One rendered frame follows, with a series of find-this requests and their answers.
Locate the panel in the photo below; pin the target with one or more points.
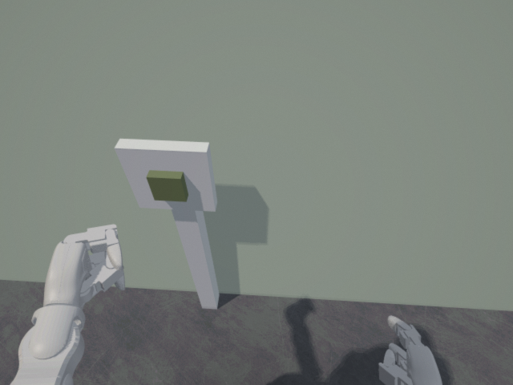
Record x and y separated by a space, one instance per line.
137 157

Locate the robot left hand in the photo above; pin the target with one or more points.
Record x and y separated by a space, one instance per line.
71 264

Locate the robot left forearm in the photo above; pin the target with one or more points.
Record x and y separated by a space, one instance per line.
51 350

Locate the robot right hand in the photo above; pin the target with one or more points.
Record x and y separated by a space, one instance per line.
416 366

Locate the button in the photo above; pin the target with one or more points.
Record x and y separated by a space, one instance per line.
167 185

